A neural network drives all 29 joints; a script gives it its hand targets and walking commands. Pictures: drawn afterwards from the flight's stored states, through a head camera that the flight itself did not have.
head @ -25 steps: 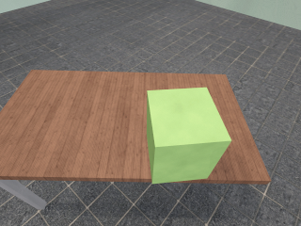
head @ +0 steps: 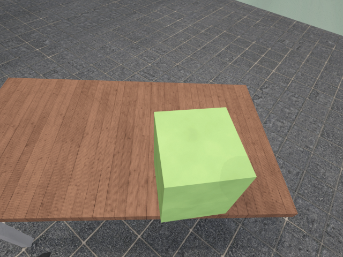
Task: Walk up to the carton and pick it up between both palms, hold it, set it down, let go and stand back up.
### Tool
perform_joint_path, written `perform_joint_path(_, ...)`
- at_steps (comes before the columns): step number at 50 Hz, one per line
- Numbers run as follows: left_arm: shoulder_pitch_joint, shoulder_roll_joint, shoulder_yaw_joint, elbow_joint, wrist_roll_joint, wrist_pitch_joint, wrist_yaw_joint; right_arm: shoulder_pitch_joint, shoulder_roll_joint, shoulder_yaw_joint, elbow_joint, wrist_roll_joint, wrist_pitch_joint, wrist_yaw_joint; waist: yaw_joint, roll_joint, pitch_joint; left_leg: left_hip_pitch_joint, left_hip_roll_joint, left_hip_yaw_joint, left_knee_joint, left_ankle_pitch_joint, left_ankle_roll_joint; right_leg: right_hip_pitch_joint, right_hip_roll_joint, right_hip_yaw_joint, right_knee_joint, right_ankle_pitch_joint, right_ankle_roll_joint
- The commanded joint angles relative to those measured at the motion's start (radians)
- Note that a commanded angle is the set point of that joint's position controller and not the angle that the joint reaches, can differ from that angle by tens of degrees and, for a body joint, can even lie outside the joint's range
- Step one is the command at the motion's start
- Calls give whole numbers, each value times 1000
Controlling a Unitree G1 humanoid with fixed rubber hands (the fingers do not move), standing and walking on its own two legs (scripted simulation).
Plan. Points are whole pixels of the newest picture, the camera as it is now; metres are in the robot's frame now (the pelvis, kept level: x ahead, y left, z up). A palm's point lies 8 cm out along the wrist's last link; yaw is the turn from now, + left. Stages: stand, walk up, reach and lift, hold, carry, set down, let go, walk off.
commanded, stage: walk up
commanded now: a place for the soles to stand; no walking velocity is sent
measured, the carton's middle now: (192, 166) +0.38 -0.05 -0.06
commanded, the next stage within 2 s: stand in 1.84 s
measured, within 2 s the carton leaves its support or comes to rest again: neither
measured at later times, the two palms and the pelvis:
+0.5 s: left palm out of the picture +0.07 +0.25 -0.09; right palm out of the picture +0.06 -0.37 -0.09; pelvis -0.04 -0.06 +0.00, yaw +2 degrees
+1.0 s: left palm out of the picture +0.04 +0.27 -0.09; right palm out of the picture +0.09 -0.35 -0.10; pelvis -0.02 -0.04 +0.01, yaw +2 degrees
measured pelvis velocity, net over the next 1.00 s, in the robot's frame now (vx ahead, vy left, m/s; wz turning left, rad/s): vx -0.02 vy -0.04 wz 0.04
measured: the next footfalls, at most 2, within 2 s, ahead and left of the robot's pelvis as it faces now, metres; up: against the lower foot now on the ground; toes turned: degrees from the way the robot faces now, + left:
right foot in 0.08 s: +0.05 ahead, -0.16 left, +0.00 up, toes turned +2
left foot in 0.40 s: -0.01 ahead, +0.09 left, +0.00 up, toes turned +4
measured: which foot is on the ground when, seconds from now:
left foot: down 0.00-0.10, up 0.12-0.38, down 0.40-1.00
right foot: up 0.00-0.06, down 0.08-1.00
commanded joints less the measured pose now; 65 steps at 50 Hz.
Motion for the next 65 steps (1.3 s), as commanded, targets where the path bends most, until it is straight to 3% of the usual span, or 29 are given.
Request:
perform_joint_path(1, 11, 130, 34, -73, -11, -31, 1, -15, -260, -83, -73, -1, -7, -2, 5, 243, -124, 53, 249, -207, -56, 502, 147, 34, -31, -49, -145, 17, -28)
perform_joint_path(2, 43, 137, 36, -64, -8, -36, 1, -58, -259, -79, -78, 1, -1, 3, 34, 238, -128, -4, 228, -175, -11, 495, 123, 119, -36, -58, -272, 130, -33)
perform_joint_path(3, 38, 158, 37, -56, -8, -45, 2, -55, -248, -73, -76, 10, 2, 8, 41, 187, -135, -35, 184, -158, 42, 424, 74, 180, -54, -18, -398, 265, -48)
perform_joint_path(4, 15, 237, 48, -65, -7, -53, 8, -41, -200, -59, -80, 17, 0, 16, 32, 27, -170, -77, 73, -85, 161, 251, 7, 209, -172, 165, -420, 425, -105)
perform_joint_path(5, -39, 256, 47, -83, -16, -60, 7, -6, -156, -38, -68, 34, -2, 16, 16, -100, -157, -136, -30, -26, 232, -62, -40, 198, -280, 276, -440, 568, -190)
perform_joint_path(6, -60, 229, 42, -97, -19, -66, 6, 20, -166, -42, -41, 32, 5, 7, 22, -129, -165, -103, -30, -34, 345, -333, -31, 129, -324, 260, -443, 551, -264)
perform_joint_path(7, -68, 197, 31, -95, -11, -68, 6, 2, -190, -49, -38, 31, 12, 3, 35, -122, -150, -64, -5, -73, 334, -375, -21, 57, -309, 244, -425, 498, -279)
perform_joint_path(8, -83, 169, 21, -98, -17, -66, 7, -2, -202, -48, -30, 31, 8, 5, 34, -107, -130, -65, -9, -84, 332, -361, -22, 50, -274, 186, -418, 428, -256)
perform_joint_path(10, -112, 159, 13, -115, -25, -56, 17, 5, -200, -49, 1, 26, -2, 13, 25, -126, -133, -116, -17, -53, 342, -300, -21, 121, -226, 125, -402, 471, -239)
perform_joint_path(11, -87, 157, 11, -113, -27, -57, 20, -3, -190, -49, 4, 21, -4, 16, 30, -129, -135, -150, -9, -55, 299, -289, -29, 175, -229, 140, -389, 544, -230)
perform_joint_path(13, -47, 162, 12, -92, -27, -63, 24, -50, -175, -42, 1, 11, -10, 21, 52, -148, -167, -167, 1, -55, 184, -274, -32, 254, -231, 154, -378, 568, -217)
perform_joint_path(14, -39, 153, 12, -95, -30, -66, 27, -52, -177, -46, 6, 8, -11, 21, 57, -124, -165, -158, 3, -56, 158, -257, -31, 264, -241, 171, -378, 603, -211)
perform_joint_path(16, -66, 157, 13, -90, -31, -63, 29, -47, -165, -45, 23, 14, -13, 24, 42, -133, -192, -91, -5, -34, 24, -193, -31, 255, -233, 149, -377, 542, -199)
perform_joint_path(18, -77, 160, 10, -82, -41, -59, 28, -30, -165, -51, 58, 17, -17, 25, 26, -114, -197, 17, -12, -21, -129, -38, -23, 209, -208, 130, -372, 479, -160)
perform_joint_path(19, -91, 153, 8, -76, -47, -61, 24, -20, -171, -53, 77, 14, -20, 25, 18, -80, -212, 103, 1, -38, -182, 82, -17, 160, -202, 113, -373, 455, -138)
perform_joint_path(21, -110, 108, -1, -73, -58, -71, 12, -58, -196, -66, 92, 6, -29, 24, 25, -10, -241, 177, 97, -150, -184, 148, 18, 90, -149, 72, -352, 357, -81)
perform_joint_path(23, -122, 116, 8, -38, -55, -69, -2, -133, -184, -57, 86, 14, -36, 34, 38, 5, -149, -24, 133, -179, -214, -118, 50, 129, -98, 39, -420, 88, -57)
perform_joint_path(24, -121, 127, 17, -35, -54, -70, -4, -133, -185, -53, 100, 13, -40, 40, 37, 20, -129, -65, 119, -161, -225, -202, 43, 151, -113, 56, -454, 26, -64)
perform_joint_path(26, -136, 146, 22, -9, -53, -77, -10, -132, -169, -50, 108, 12, -42, 43, 29, 54, -66, -30, 83, -121, -238, -160, 15, 72, -128, 76, -472, 15, -71)
perform_joint_path(28, -123, 140, 19, 14, -54, -83, -10, -129, -166, -46, 120, 15, -45, 45, 25, 108, -51, -53, 94, -138, -254, -160, 14, 71, -125, 70, -480, 49, -68)
perform_joint_path(33, -101, 132, 20, 65, -46, -104, -13, -144, -176, -44, 148, 17, -63, 46, 33, 82, -89, -49, 105, -153, -263, -137, 25, 116, -115, 56, -475, 106, -62)
perform_joint_path(37, -96, 123, 23, 93, -45, -106, -12, -151, -167, -43, 163, 15, -64, 45, 33, 99, -122, -36, 118, -150, -278, -86, 25, 160, -120, 45, -463, 182, -60)
perform_joint_path(38, -90, 118, 21, 102, -44, -107, -11, -167, -167, -43, 169, 16, -64, 45, 41, 90, -111, -28, 114, -148, -278, -59, 24, 155, -114, 38, -462, 198, -64)
perform_joint_path(41, -93, 127, 24, 121, -42, -110, -8, -146, -170, -41, 193, 20, -65, 38, 24, 37, -138, 16, 113, -133, -248, 41, 22, 166, -126, 35, -476, 253, -66)
perform_joint_path(48, -86, 108, 17, 150, -48, -109, 1, -160, -165, -39, 222, 18, -61, 33, 28, 40, -175, 67, 122, -120, -238, 201, 13, 208, -132, 15, -456, 436, -67)
perform_joint_path(55, -90, 108, 13, 172, -45, -104, 11, -176, -155, -34, 250, 14, -62, 27, 36, 52, -180, 77, 119, -102, -242, 269, 7, 237, -135, -3, -445, 494, -64)
perform_joint_path(57, -88, 114, 11, 182, -43, -103, 12, -172, -148, -33, 254, 22, -60, 26, 33, 26, -214, 102, 115, -97, -242, 275, 3, 240, -133, -8, -444, 495, -64)
perform_joint_path(62, -118, 98, 8, 190, -44, -101, 13, -178, -146, -33, 265, 11, -59, 23, 29, 69, -181, 89, 117, -94, -249, 254, 5, 225, -133, -4, -455, 479, -68)
perform_joint_path(65, -118, 102, 10, 199, -41, -103, 13, -168, -137, -34, 269, 15, -57, 24, 20, 59, -191, 95, 118, -89, -251, 250, 7, 232, -135, -3, -457, 471, -65)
